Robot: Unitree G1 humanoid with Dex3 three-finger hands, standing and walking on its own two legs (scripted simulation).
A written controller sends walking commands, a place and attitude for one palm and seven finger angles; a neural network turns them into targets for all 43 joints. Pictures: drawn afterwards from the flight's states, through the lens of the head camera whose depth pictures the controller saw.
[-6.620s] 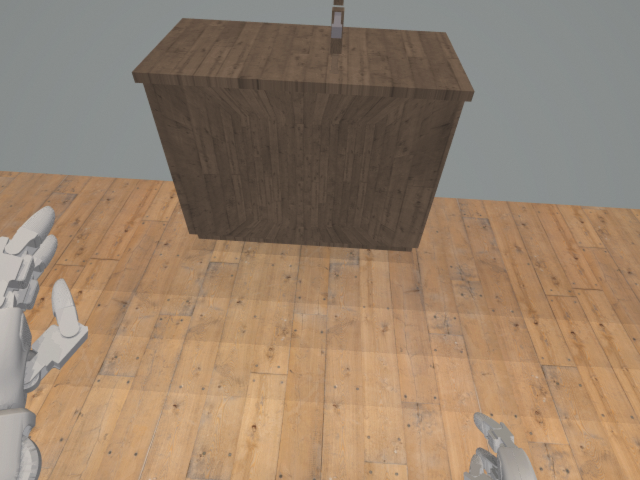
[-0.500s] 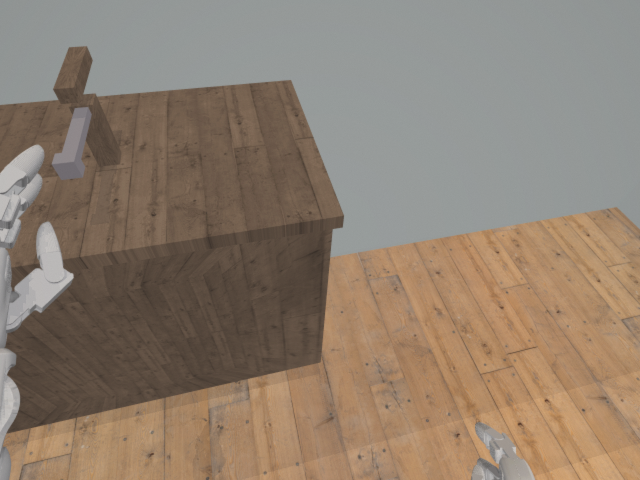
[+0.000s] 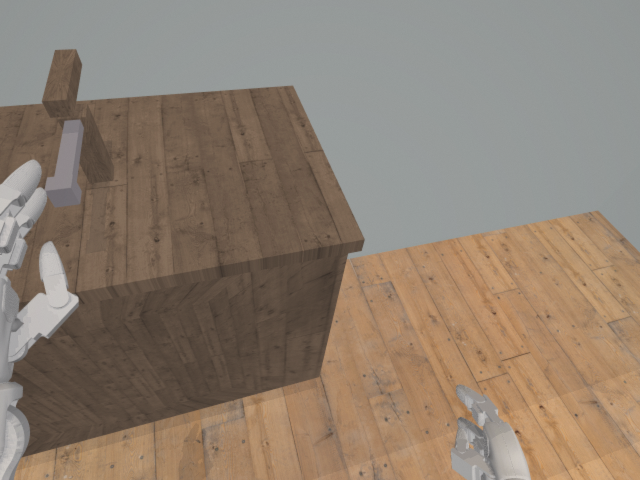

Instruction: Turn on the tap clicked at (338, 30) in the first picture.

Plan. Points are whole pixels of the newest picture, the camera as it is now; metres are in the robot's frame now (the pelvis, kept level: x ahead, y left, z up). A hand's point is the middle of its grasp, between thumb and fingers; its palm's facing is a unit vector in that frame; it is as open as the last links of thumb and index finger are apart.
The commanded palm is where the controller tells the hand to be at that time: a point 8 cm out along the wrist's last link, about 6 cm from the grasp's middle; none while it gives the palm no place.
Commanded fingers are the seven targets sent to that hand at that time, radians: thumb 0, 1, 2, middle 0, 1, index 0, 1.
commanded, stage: shuffle to correct the standing spot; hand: left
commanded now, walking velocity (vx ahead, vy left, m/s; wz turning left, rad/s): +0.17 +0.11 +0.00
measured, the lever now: (63, 191) +0.39 +0.36 +0.12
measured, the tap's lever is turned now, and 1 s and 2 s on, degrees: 0 0 0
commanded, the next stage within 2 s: come to a stop and stand still in 0.16 s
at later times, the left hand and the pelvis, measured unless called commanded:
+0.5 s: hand (90, 262) +0.26 +0.25 +0.17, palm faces +0.36 -0.85 -0.39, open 7.4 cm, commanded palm +0.19 +0.29 +0.18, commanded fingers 0.00 0.90 0.90 -0.20 -0.30 -0.20 -0.30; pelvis +0.04 +0.01 -0.01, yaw +0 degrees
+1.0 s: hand out of the picture +0.23 +0.31 +0.17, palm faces +0.40 -0.82 -0.40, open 7.4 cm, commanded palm +0.18 +0.33 +0.18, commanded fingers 0.00 0.90 0.90 -0.20 -0.30 -0.20 -0.30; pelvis +0.01 +0.05 +0.00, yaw -2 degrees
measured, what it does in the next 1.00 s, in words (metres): steps on the spot: right foot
